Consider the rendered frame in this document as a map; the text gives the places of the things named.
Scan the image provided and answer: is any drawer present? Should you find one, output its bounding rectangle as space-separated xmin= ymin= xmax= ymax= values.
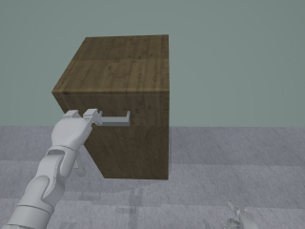
xmin=60 ymin=94 xmax=164 ymax=126

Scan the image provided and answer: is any right robot hand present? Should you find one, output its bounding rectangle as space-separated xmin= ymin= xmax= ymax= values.
xmin=224 ymin=200 xmax=259 ymax=229

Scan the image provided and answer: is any handle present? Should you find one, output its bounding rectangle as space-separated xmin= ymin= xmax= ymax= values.
xmin=96 ymin=111 xmax=131 ymax=127

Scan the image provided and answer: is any robot left forearm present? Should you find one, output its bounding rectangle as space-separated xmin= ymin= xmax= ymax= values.
xmin=1 ymin=145 xmax=77 ymax=229

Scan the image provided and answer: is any left robot hand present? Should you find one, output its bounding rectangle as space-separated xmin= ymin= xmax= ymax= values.
xmin=51 ymin=108 xmax=103 ymax=177

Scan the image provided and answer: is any cabinet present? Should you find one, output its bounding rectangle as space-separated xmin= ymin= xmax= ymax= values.
xmin=51 ymin=34 xmax=170 ymax=180

